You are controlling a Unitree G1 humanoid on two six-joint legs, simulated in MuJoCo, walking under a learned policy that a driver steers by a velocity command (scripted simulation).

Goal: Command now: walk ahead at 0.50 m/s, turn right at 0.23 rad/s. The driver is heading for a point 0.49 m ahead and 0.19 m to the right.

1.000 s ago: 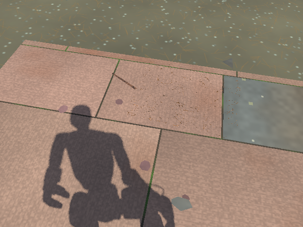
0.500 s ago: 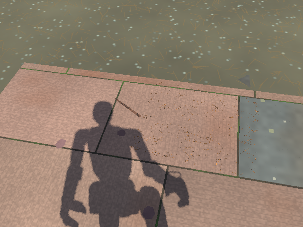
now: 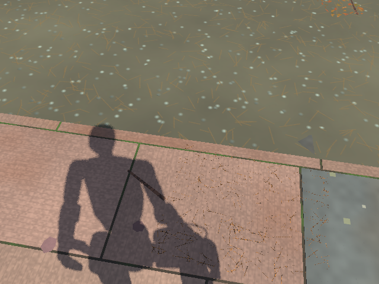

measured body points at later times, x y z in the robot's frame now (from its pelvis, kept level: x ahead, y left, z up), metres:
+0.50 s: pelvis +0.27 -0.07 -0.01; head +0.30 -0.09 +0.44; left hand +0.40 +0.18 -0.14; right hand +0.31 -0.34 -0.14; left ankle +0.29 +0.09 -0.66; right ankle +0.29 -0.11 -0.75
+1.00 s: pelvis +0.47 -0.08 -0.01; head +0.50 -0.08 +0.44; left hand +0.61 +0.13 -0.16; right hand +0.46 -0.35 -0.14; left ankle +0.58 -0.05 -0.75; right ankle +0.37 -0.18 -0.70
